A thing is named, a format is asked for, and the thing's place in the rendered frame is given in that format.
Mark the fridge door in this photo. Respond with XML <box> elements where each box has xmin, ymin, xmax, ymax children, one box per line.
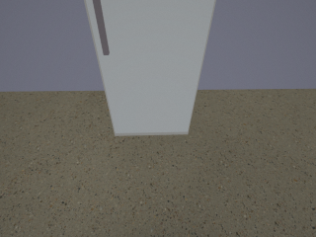
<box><xmin>86</xmin><ymin>0</ymin><xmax>215</xmax><ymax>133</ymax></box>

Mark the handle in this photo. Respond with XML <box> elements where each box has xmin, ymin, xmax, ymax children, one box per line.
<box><xmin>92</xmin><ymin>0</ymin><xmax>110</xmax><ymax>55</ymax></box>

